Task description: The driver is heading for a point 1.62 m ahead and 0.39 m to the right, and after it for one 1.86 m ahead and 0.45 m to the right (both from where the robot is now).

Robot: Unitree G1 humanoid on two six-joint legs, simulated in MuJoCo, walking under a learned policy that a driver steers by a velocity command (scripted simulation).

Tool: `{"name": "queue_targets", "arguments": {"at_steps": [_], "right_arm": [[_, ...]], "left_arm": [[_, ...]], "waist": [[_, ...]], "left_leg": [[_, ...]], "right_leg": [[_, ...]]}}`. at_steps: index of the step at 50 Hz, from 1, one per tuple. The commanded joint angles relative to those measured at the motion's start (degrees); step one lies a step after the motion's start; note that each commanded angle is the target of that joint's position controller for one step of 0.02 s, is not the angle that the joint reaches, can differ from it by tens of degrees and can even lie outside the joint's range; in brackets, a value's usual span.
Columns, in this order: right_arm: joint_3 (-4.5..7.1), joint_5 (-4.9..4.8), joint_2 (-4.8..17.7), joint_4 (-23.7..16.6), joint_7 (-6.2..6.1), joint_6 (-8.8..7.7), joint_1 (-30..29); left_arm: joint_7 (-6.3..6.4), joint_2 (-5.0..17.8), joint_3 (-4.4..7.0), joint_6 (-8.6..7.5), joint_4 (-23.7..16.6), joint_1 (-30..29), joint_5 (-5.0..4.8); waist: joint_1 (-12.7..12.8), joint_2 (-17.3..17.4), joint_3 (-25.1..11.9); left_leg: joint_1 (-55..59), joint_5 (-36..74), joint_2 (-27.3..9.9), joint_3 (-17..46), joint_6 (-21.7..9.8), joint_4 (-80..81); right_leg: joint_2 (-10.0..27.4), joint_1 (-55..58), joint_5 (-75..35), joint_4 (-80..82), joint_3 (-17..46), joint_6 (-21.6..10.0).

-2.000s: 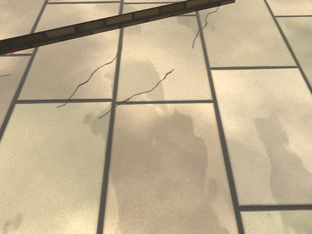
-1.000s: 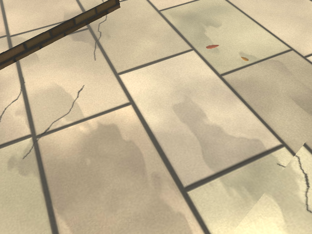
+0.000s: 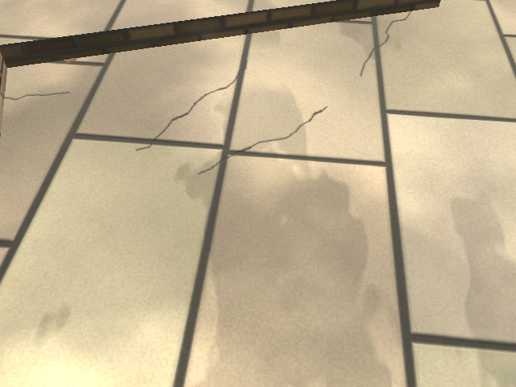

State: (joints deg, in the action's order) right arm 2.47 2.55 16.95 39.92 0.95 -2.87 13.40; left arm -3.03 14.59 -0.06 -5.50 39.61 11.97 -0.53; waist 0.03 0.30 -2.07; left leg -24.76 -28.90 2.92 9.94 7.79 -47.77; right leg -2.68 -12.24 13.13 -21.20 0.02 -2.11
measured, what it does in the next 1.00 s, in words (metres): walks ahead, turning right: left foot, then right foot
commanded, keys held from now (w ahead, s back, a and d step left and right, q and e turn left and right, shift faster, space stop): e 0.34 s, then w+e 0.48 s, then w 0.02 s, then w+q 0.16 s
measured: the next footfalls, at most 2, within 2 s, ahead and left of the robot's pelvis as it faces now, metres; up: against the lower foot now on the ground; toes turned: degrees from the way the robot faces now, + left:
left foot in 0.14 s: +0.01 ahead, +0.14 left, +0.00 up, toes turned -5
right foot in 0.66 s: +0.02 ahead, -0.13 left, +0.00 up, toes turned -23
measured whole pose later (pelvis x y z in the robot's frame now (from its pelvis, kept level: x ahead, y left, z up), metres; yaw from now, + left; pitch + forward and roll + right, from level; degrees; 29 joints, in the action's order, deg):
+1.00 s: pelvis +0.10 -0.08 +0.00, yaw -27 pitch +0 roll -2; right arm 2.6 2.1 17.2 43.3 3.1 0.1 10.8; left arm -0.4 16.2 3.2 -2.8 43.2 23.3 1.3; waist 1.7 3.0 0.3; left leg -32.6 -0.7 -2.3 -0.3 0.1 -47.2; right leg -6.6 -1.0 17.1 -18.7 3.1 -4.7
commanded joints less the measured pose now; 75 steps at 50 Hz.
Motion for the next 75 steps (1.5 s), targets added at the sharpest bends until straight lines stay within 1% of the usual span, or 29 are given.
{"name": "queue_targets", "arguments": {"at_steps": [1,4,9,14,17,18,21,28,29,31,32,34,37,39,46,51,57,60,61,62,63,64,66,67,68,69,71,73,75], "right_arm": [[0.54,0.11,2.66,-0.21,-0.37,0.20,5.81],[0.02,-1.33,4.15,-0.49,-0.90,-0.50,2.06],[0.11,-1.85,8.04,-4.36,-4.35,-2.08,-4.75],[0.01,-1.74,8.52,-6.37,-4.50,-1.90,-2.52],[1.82,-1.30,12.04,-5.28,-4.63,-2.86,7.93],[1.65,-0.19,11.11,-5.15,-4.91,-3.18,8.40],[-0.53,-1.05,4.32,-7.21,-3.84,-3.67,-1.27],[1.83,0.81,10.61,-3.16,-3.87,-2.07,5.43],[2.76,-1.63,11.26,0.33,-1.44,0.75,5.54],[2.81,-3.71,10.57,0.33,-0.21,2.57,5.17],[2.20,-3.23,8.31,-0.63,-0.29,2.63,3.55],[0.18,0.71,1.64,-7.87,0.42,3.23,-5.38],[1.78,-1.00,7.06,-5.94,0.86,2.00,-5.37],[1.75,0.13,6.54,-2.78,0.66,2.00,-1.18],[1.50,-0.60,6.16,-1.03,1.83,2.32,-6.04],[2.60,-1.15,7.67,-2.05,2.38,1.41,-10.32],[1.08,-1.30,2.45,-2.78,4.14,1.31,-14.11],[0.79,-0.56,2.04,-1.76,3.84,1.05,-14.08],[-1.40,4.19,-1.59,0.98,2.59,0.93,-8.36],[-0.27,4.40,1.74,1.65,1.75,0.42,-5.79],[1.42,2.97,6.93,4.00,1.17,-0.69,1.14],[3.69,-5.77,10.76,5.14,1.40,-1.23,6.84],[3.76,-5.19,14.69,8.63,2.12,-0.91,22.73],[4.56,-6.22,12.76,9.56,2.79,0.01,28.52],[4.61,-5.95,12.95,9.80,1.75,0.69,21.77],[3.37,-4.84,10.01,7.17,0.74,0.63,13.14],[2.38,-3.01,9.41,4.91,-0.12,-0.58,4.64],[1.54,-3.15,6.30,5.14,-0.30,-1.32,1.81],[1.80,-2.86,7.97,2.65,-1.70,-2.52,-2.70]], "left_arm": [[-3.29,6.45,1.41,-2.14,-6.85,-9.88,-0.77],[-3.24,12.81,5.06,-1.30,-6.23,-2.54,0.71],[-2.47,10.14,5.65,-0.58,-7.85,1.02,0.54],[-0.04,11.74,6.41,-0.26,-10.08,-2.05,1.96],[0.53,6.29,4.45,-0.22,-11.84,-5.45,4.27],[0.83,7.11,4.83,-0.32,-11.45,-5.51,5.01],[1.61,9.19,6.13,0.09,-8.39,-1.79,5.84],[-2.08,4.38,3.73,0.57,-8.40,-4.97,3.68],[-0.51,6.50,4.78,5.01,-9.48,-8.58,1.28],[0.60,6.16,4.68,7.35,-7.72,-0.52,2.24],[1.12,8.80,5.90,7.68,-5.21,7.44,2.34],[2.44,20.84,8.63,7.19,-4.64,18.75,0.03],[3.18,12.38,6.34,7.25,-3.97,10.23,0.52],[3.37,10.17,5.50,5.86,-4.42,5.45,1.04],[2.23,9.65,5.25,2.40,-0.38,10.24,1.32],[4.37,11.58,6.21,0.88,3.88,16.01,2.49],[5.80,8.43,4.63,-0.51,5.70,12.78,3.05],[6.36,9.17,4.07,-0.45,7.44,14.92,3.02],[2.75,6.10,0.69,-0.85,11.35,24.11,6.41],[1.58,6.92,1.16,-1.05,10.68,22.89,4.94],[0.54,9.13,1.21,-0.86,9.60,19.83,5.06],[2.38,13.61,4.24,1.01,7.81,9.87,-2.25],[2.61,5.07,0.92,-1.22,8.29,23.73,-0.52],[2.60,10.27,1.70,-2.50,5.98,18.51,-3.05],[3.26,9.00,1.62,-2.99,1.31,9.08,-4.68],[4.25,8.20,1.29,-3.03,-1.36,1.21,-3.50],[5.19,6.63,1.33,-1.77,-2.27,3.41,-0.85],[4.50,3.70,0.85,-0.94,-3.22,4.26,0.12],[4.69,6.34,1.81,-1.83,-6.45,-2.98,2.15]], "waist": [[-6.87,-3.72,-3.73],[-2.14,-3.69,-3.19],[1.30,-4.50,-3.56],[-0.75,-3.97,-2.34],[-6.51,8.92,-3.32],[-6.71,6.44,-1.95],[-1.35,5.75,3.50],[-5.98,6.21,5.34],[-5.46,8.20,4.36],[-1.67,10.35,-1.25],[2.07,6.94,-3.67],[8.46,-15.72,-2.04],[3.36,-7.08,8.77],[0.36,-7.10,6.65],[1.75,-5.29,5.48],[3.32,-2.34,9.71],[6.04,-0.29,10.97],[8.13,1.79,12.49],[6.17,2.43,8.20],[5.32,2.50,8.13],[1.53,5.33,4.54],[-4.12,4.63,4.92],[-4.55,23.97,-19.08],[-10.92,14.41,-27.20],[-8.84,7.96,-17.73],[-7.15,-1.23,-7.00],[-0.31,-5.08,-1.36],[3.61,-1.55,3.91],[3.13,-0.55,9.79]], "left_leg": [[2.58,3.30,-5.13,-5.34,4.97,-2.28],[4.46,11.83,-4.39,-10.86,1.09,8.58],[6.32,23.81,-6.26,-8.58,-7.73,13.09],[12.89,20.47,-5.12,-8.04,-11.85,17.10],[31.72,39.57,-26.34,10.39,-31.28,32.14],[30.71,37.73,-31.07,11.32,-32.07,35.70],[19.53,12.87,-22.08,-2.25,-21.75,42.38],[26.05,9.67,-22.53,-11.08,-19.90,42.22],[27.97,27.31,-17.75,-16.40,-15.02,31.42],[22.60,28.55,-16.52,-20.16,-11.88,21.90],[12.87,25.89,-15.17,-21.55,-9.99,13.15],[-20.82,-8.32,-2.23,-16.94,-5.81,-15.30],[-18.45,5.23,-8.36,-8.91,-6.44,-11.38],[-9.81,11.71,-7.36,-10.52,-5.56,-8.12],[-10.07,29.65,-6.79,-10.29,-6.92,-1.22],[-24.01,31.29,-7.75,0.06,-9.42,5.54],[-8.01,46.60,-6.75,-5.21,-10.49,20.84],[-6.00,47.23,-7.24,-7.02,-11.34,26.50],[-4.60,45.39,-11.15,-6.29,-10.33,24.59],[-2.68,38.59,-8.84,-9.57,-10.36,25.55],[9.36,39.26,-5.54,-14.10,-11.72,26.16],[19.60,41.41,-2.34,-13.24,-13.49,24.61],[60.32,74.35,-20.45,12.98,-29.22,3.76],[63.63,47.04,-24.22,25.19,-34.39,17.04],[57.92,25.04,-23.61,27.29,-31.75,25.23],[44.65,21.27,-22.26,26.45,-29.16,30.04],[22.55,30.63,-22.12,24.34,-29.95,30.38],[10.45,30.48,-17.16,16.42,-26.52,31.11],[-7.41,35.51,-5.28,2.64,-22.16,37.46]], "right_leg": [[11.31,-0.05,-41.11,-3.36,10.17,-6.85],[11.62,3.69,-46.45,-8.20,12.23,-10.68],[12.05,3.30,-25.29,-7.79,21.48,-12.19],[9.81,-5.34,-11.85,-4.26,23.44,-12.54],[-1.93,-24.74,13.83,-22.39,7.17,-0.34],[1.66,-27.34,23.41,-35.15,6.25,1.39],[4.95,-21.71,13.79,-43.53,2.52,2.07],[5.75,-15.48,10.70,-16.93,-2.92,1.16],[2.50,-16.30,6.01,-13.92,-6.10,0.34],[-1.09,-4.42,2.07,-6.82,-9.47,-1.24],[-1.05,7.77,4.47,-7.28,-5.96,-3.22],[21.64,19.33,24.10,9.97,38.60,-12.46],[17.34,5.99,20.54,12.38,27.44,-12.63],[11.71,1.69,4.26,11.65,19.21,-11.27],[11.94,5.54,-4.99,10.12,14.30,-11.72],[16.75,20.24,-7.60,6.35,14.47,-11.03],[12.32,8.26,0.53,-1.25,5.57,-7.73],[12.62,10.36,-5.08,-7.84,5.12,-7.08],[12.43,16.76,-8.54,-9.16,5.71,-6.02],[10.99,19.33,-19.05,-13.62,4.23,-5.22],[7.84,16.42,-26.60,-22.00,1.54,-3.27],[9.18,2.43,-31.59,-39.51,1.34,-3.43],[-0.45,-33.90,34.51,-94.18,1.34,3.86],[-0.44,-38.90,29.83,-93.20,5.57,4.26],[3.40,-48.02,22.48,-87.05,3.33,3.31],[4.81,-49.73,16.67,-83.66,1.23,3.39],[8.07,-40.70,14.85,-77.63,3.83,4.42],[11.47,-40.81,11.70,-69.52,5.49,3.24],[8.21,-25.43,-8.28,-36.40,0.03,5.23]]}}
Velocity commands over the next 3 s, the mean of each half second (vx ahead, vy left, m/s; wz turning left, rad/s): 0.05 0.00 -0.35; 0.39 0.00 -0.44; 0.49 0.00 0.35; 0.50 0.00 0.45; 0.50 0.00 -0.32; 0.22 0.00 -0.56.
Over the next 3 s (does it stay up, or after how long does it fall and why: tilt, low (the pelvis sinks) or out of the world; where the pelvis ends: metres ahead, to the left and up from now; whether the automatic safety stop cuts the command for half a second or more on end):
stays up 1.14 -0.20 -0.13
